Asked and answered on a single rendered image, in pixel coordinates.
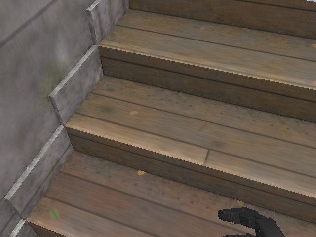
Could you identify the right robot hand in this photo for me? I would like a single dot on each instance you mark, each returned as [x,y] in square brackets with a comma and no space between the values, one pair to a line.
[264,226]

